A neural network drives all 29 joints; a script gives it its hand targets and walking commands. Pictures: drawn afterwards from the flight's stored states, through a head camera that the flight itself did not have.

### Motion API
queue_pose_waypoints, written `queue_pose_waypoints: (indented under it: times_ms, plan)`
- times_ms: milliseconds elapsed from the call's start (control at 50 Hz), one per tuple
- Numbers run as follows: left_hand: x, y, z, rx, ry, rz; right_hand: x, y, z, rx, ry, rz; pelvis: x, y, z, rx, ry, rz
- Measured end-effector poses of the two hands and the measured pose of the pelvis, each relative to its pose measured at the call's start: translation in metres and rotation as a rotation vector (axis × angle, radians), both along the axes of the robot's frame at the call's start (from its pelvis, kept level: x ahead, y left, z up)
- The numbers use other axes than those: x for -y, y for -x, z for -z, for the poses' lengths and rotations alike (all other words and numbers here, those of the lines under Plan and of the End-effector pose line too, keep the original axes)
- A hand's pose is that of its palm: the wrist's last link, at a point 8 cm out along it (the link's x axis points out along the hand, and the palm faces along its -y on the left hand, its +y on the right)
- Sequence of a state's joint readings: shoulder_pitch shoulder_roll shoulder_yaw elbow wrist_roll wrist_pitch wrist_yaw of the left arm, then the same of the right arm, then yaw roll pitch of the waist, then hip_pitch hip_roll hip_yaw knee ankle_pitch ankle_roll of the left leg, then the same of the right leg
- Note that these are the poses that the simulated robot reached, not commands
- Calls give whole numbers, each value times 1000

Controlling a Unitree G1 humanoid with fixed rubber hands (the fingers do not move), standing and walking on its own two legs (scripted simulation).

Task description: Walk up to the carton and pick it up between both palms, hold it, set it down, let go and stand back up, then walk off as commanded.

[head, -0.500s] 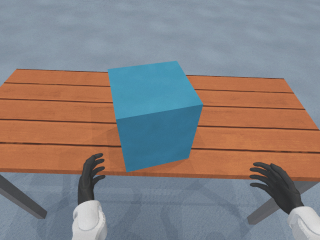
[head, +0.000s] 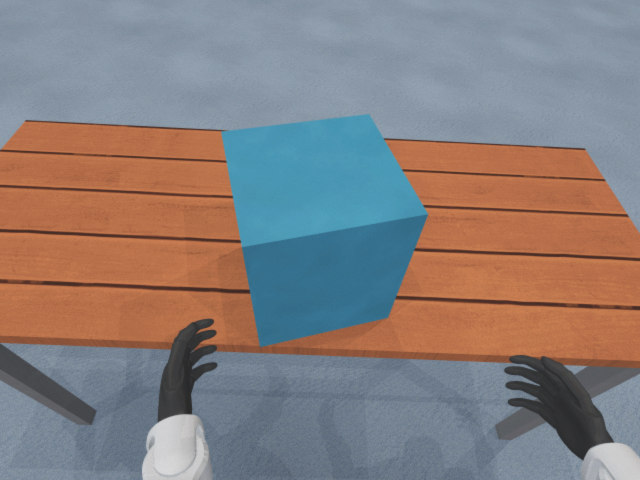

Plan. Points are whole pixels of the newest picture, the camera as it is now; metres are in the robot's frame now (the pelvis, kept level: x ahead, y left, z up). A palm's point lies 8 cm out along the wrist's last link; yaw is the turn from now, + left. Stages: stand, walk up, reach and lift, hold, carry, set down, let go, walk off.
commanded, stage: set down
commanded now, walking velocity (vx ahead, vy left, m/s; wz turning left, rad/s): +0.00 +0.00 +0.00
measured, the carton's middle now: (312, 234) +0.44 +0.04 +0.03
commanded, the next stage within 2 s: let go in 1.56 s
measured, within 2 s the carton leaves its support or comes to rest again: neither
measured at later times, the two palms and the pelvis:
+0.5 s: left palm (175, 422) +0.18 +0.18 -0.01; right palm (567, 447) +0.18 -0.28 -0.02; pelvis +0.00 +0.00 +0.00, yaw +0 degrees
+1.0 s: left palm (153, 438) +0.17 +0.21 -0.05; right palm (526, 455) +0.18 -0.24 -0.05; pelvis +0.02 +0.01 +0.00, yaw +0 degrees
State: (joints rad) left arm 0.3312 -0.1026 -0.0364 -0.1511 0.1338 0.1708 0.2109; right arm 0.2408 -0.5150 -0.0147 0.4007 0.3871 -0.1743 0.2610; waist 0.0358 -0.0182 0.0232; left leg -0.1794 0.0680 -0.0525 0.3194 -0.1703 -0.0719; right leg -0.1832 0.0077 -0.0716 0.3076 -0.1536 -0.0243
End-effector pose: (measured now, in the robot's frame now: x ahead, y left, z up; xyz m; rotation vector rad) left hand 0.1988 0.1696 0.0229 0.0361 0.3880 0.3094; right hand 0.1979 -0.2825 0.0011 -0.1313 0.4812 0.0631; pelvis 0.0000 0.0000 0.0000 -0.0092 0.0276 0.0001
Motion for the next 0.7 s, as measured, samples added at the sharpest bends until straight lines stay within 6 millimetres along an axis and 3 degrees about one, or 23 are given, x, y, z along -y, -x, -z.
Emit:
queue_pose_waypoints:
  times_ms: [440, 700]
  plan:
    - [-7, 14, 33, -100, -21, 68, -4, 17, 20, -64, 72, 13, -3, -4, 0, -3, 0, -2]
    - [-25, 20, 49, -178, -51, 94, -24, 17, 35, -98, 71, 33, -8, -8, 0, -8, 0, -5]
